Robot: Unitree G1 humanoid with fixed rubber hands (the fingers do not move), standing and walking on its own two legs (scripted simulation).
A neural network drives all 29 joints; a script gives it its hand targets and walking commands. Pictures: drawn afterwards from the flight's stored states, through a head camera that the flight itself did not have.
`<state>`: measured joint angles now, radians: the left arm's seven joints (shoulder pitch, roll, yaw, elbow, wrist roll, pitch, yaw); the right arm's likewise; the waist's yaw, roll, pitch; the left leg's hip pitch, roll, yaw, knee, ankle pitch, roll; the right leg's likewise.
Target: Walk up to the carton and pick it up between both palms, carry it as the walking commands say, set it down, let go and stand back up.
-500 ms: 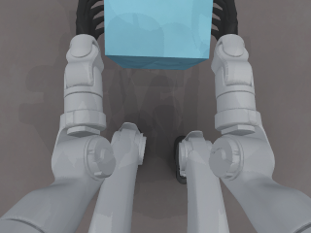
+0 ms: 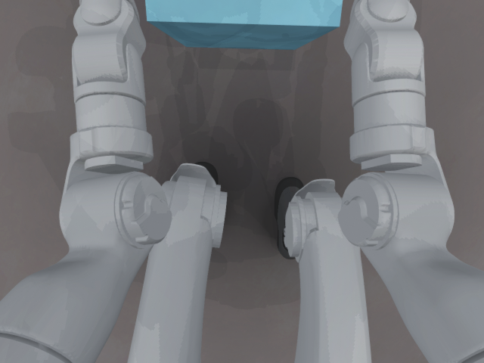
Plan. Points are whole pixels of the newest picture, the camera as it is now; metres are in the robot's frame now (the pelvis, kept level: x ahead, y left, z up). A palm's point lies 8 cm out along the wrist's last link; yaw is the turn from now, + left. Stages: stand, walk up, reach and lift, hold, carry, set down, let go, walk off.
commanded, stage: set down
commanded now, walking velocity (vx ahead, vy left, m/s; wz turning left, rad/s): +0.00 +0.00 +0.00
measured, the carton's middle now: out of the picture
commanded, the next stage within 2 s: none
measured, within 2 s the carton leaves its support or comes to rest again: rests again in 1.06 s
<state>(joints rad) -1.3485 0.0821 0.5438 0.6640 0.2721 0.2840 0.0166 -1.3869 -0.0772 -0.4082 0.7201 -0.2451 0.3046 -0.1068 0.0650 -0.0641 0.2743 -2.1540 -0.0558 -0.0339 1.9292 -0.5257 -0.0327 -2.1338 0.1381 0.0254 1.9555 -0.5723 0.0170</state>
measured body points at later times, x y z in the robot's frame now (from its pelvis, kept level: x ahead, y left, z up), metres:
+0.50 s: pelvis -0.01 +0.00 -0.04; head +0.38 +0.03 +0.17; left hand +0.55 +0.21 -0.22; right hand +0.59 -0.08 -0.22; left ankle +0.11 +0.12 -0.41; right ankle +0.10 -0.11 -0.41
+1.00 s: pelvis -0.01 +0.00 -0.05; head +0.38 +0.02 +0.16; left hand +0.55 +0.22 -0.23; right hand +0.59 -0.07 -0.23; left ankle +0.11 +0.12 -0.41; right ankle +0.10 -0.11 -0.41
